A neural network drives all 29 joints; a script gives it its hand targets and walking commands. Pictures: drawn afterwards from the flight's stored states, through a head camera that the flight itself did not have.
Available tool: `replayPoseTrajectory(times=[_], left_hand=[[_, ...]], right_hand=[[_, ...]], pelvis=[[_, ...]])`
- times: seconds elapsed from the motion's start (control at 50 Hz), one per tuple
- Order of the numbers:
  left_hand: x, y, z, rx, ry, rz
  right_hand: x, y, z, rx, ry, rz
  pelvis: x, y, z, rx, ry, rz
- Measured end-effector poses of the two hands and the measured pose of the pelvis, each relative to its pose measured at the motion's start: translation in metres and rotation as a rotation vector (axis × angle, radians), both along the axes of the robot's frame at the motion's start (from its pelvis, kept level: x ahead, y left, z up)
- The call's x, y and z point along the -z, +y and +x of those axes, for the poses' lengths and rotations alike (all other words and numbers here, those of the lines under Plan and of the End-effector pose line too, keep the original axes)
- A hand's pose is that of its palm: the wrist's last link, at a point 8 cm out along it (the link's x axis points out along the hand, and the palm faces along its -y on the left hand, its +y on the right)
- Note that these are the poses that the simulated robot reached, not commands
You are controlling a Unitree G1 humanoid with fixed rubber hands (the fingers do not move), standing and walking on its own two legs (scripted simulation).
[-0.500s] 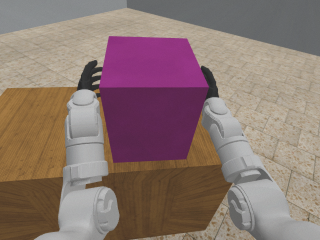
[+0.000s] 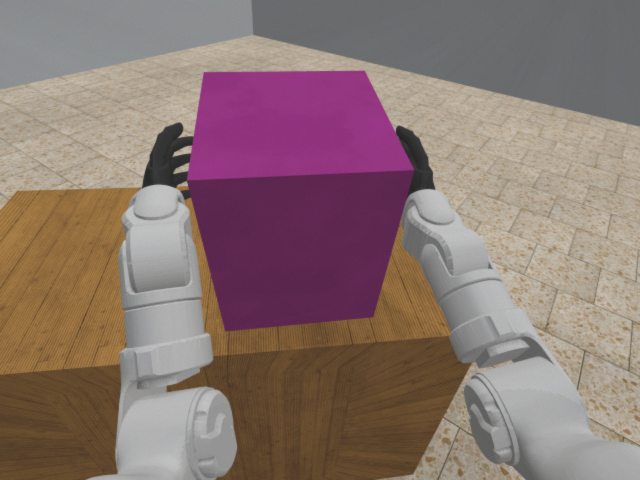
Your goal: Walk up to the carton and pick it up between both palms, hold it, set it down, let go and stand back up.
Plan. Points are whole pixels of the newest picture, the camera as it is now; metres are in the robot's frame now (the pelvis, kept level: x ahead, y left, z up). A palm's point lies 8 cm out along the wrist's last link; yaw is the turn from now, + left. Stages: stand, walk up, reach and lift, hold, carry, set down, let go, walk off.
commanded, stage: hold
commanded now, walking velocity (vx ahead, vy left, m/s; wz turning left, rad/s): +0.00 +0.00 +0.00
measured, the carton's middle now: (294, 202) +0.39 +0.01 +0.19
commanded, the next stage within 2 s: none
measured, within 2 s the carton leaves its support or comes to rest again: neither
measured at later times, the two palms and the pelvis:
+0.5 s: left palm (164, 180) +0.37 +0.15 +0.25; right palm (416, 177) +0.37 -0.14 +0.24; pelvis +0.00 -0.01 +0.00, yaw +0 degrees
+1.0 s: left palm (165, 187) +0.36 +0.15 +0.24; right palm (417, 178) +0.36 -0.14 +0.24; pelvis +0.01 +0.00 +0.00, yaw +0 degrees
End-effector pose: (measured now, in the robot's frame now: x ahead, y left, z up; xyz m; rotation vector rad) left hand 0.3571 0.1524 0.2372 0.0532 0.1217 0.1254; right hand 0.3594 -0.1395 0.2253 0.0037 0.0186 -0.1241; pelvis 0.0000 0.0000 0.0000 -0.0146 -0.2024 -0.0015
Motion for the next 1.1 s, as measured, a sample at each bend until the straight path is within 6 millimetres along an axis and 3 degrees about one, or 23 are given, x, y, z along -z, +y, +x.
replayPoseTrajectory(times=[0.14, 0.34, 0.7, 1.1], left_hand=[[-0.007, 0.002, -0.005, -0.005, 0.024, -0.007], [-0.015, -0.002, 0.003, 0.01, 0.013, -0.003], [0.0, 0.002, 0.01, 0.012, 0.026, -0.013], [-0.007, -0.004, 0.002, 0.004, 0.013, -0.007]], right_hand=[[-0.005, 0.003, -0.002, -0.008, 0.026, 0.022], [-0.016, -0.002, 0.002, 0.005, 0.014, 0.018], [-0.011, 0.002, 0.011, -0.001, 0.028, 0.007], [-0.016, -0.004, 0.004, -0.003, 0.014, 0.026]], pelvis=[[0.0, -0.002, -0.006, -0.001, 0.004, 0.006], [0.0, -0.006, -0.008, 0.001, 0.034, 0.006], [0.0, -0.005, 0.008, -0.004, 0.033, 0.003], [0.0, -0.007, 0.006, 0.0, 0.025, 0.006]])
